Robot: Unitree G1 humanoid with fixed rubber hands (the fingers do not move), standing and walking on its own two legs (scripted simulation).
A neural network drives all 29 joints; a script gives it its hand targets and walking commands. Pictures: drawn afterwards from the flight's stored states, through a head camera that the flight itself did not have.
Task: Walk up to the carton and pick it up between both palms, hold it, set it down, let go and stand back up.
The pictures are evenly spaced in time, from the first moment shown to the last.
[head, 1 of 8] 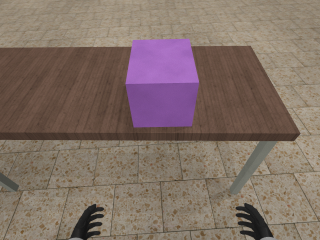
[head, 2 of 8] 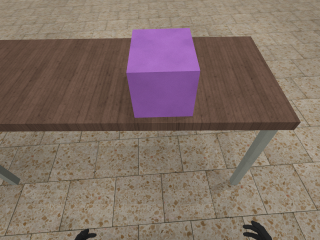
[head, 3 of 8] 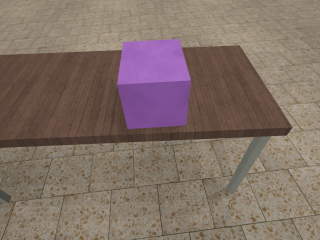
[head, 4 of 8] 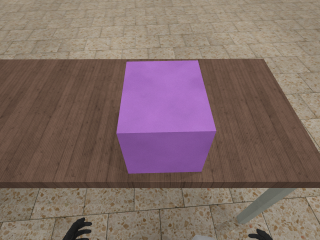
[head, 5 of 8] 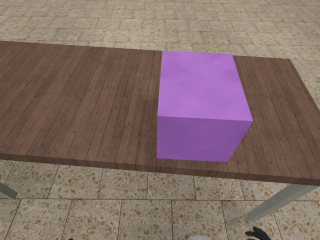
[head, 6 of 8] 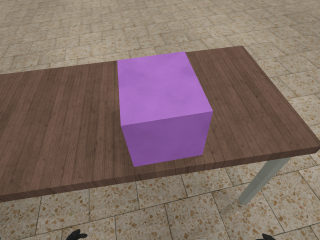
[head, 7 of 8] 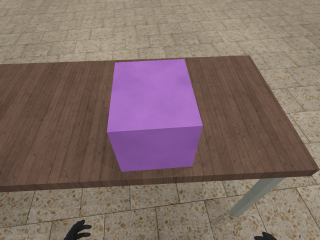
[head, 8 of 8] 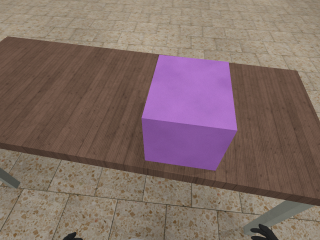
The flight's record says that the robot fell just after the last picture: no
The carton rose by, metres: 0.00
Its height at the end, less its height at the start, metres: +0.00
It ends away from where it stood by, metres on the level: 0.00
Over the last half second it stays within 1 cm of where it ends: yes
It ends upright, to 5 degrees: yes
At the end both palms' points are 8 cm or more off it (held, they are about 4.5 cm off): yes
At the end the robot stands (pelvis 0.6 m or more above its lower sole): yes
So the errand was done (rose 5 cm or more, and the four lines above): no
